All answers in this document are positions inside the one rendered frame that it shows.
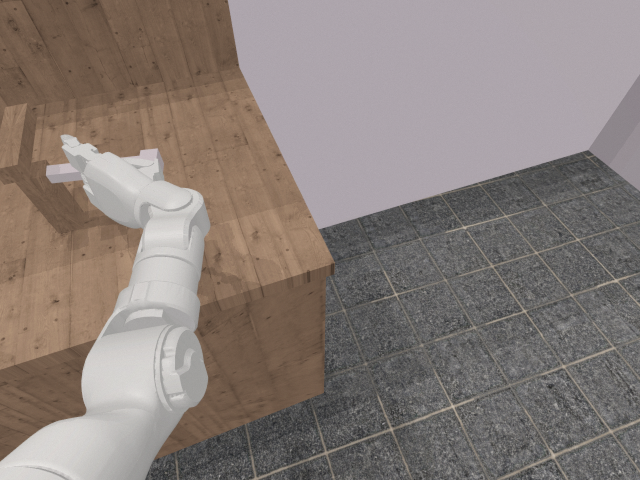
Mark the left robot upper arm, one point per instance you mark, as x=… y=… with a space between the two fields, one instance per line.
x=137 y=386

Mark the robot left hand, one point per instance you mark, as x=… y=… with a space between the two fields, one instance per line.
x=111 y=183

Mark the counter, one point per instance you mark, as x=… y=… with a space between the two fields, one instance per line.
x=125 y=76

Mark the robot left forearm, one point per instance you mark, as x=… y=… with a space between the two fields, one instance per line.
x=167 y=267

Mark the tap lever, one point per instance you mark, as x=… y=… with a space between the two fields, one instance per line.
x=65 y=172

